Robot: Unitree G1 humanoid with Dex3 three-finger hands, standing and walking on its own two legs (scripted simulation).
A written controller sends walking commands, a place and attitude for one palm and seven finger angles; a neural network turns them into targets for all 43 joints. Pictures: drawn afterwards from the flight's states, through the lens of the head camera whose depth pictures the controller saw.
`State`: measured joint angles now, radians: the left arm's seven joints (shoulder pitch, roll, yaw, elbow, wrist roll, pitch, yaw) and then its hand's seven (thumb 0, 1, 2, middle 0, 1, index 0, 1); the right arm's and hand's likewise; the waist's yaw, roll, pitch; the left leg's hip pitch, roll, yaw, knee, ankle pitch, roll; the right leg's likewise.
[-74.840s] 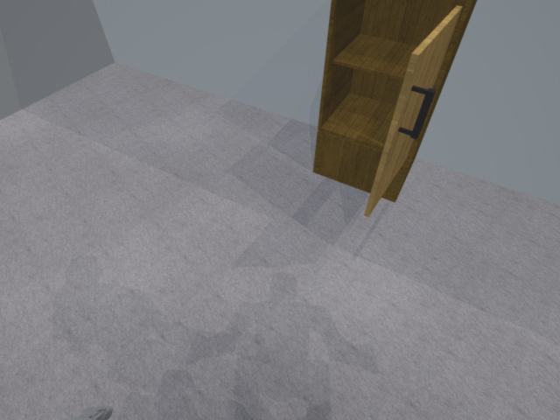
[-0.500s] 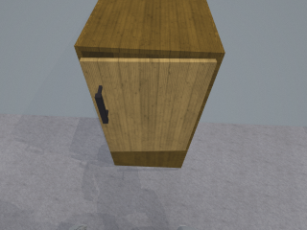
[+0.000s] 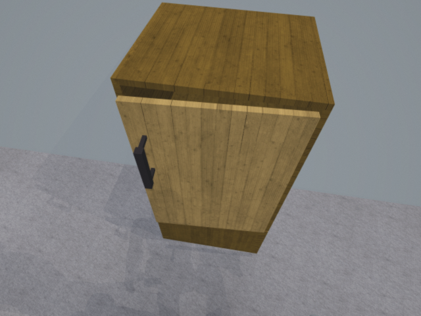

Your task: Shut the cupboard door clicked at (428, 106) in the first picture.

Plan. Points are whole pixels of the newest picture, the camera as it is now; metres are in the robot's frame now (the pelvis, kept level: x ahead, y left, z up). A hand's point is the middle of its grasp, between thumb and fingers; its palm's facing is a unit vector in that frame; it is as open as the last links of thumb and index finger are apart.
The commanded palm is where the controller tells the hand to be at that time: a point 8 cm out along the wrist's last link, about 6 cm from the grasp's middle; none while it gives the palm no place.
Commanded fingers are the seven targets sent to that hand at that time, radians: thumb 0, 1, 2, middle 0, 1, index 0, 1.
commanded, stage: come to a stop and stand still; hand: left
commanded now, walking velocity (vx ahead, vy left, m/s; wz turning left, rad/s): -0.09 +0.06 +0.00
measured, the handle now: (146, 163) +0.45 +0.21 -0.04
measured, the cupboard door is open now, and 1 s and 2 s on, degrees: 3 3 3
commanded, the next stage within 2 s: look again from close up in 0.96 s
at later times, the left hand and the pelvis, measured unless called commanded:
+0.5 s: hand out of the picture +0.05 +0.25 -0.16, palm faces -0.02 -0.97 -0.26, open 7.4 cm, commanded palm none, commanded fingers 0.00 0.90 0.90 -0.20 -0.30 -0.20 -0.30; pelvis -0.04 +0.06 -0.01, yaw -3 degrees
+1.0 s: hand out of the picture -0.07 +0.23 -0.18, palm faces -0.03 -0.98 -0.17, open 7.4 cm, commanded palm none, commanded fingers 0.00 0.90 0.90 -0.20 -0.30 -0.20 -0.30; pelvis -0.06 +0.06 +0.00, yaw -3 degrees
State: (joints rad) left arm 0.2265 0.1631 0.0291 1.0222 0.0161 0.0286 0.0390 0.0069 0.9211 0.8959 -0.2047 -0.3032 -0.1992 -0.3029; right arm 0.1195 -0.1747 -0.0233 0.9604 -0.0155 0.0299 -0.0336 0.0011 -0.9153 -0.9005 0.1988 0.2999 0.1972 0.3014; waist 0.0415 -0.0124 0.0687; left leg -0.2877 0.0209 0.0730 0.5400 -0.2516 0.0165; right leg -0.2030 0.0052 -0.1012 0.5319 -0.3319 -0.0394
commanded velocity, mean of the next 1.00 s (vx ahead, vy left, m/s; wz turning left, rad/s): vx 0.00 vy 0.00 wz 0.00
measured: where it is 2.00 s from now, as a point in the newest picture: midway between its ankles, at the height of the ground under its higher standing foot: outside the picture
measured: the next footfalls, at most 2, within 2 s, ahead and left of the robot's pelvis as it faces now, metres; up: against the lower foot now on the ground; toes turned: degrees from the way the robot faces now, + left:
none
